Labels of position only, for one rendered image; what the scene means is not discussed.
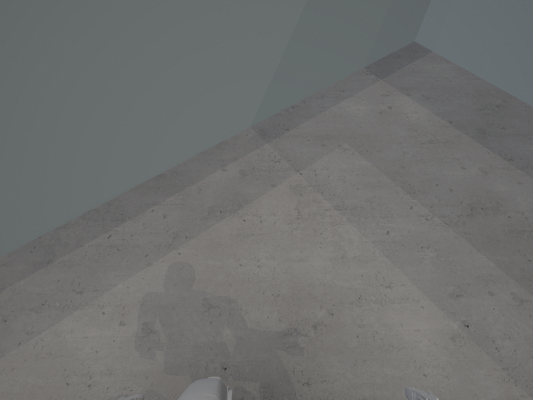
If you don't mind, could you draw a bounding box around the left robot thigh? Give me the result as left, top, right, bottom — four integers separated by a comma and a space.
177, 378, 233, 400

